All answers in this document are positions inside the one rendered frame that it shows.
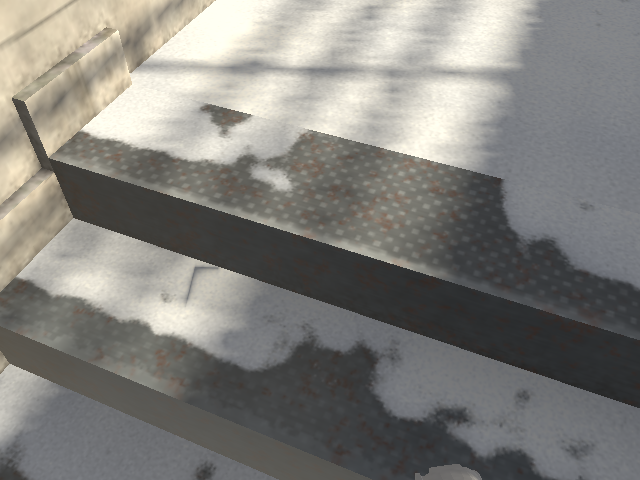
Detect stairs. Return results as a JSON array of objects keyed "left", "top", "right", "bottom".
[{"left": 0, "top": 158, "right": 640, "bottom": 480}]

